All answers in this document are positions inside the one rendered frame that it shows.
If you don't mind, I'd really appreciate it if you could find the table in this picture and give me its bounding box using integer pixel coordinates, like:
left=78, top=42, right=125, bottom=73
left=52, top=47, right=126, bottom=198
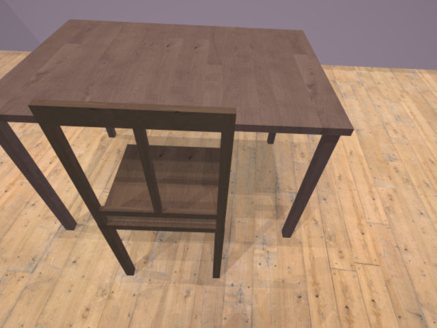
left=0, top=19, right=354, bottom=238

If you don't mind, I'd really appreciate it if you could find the chair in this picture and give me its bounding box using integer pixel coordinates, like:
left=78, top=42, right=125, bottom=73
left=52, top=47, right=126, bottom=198
left=28, top=99, right=236, bottom=278

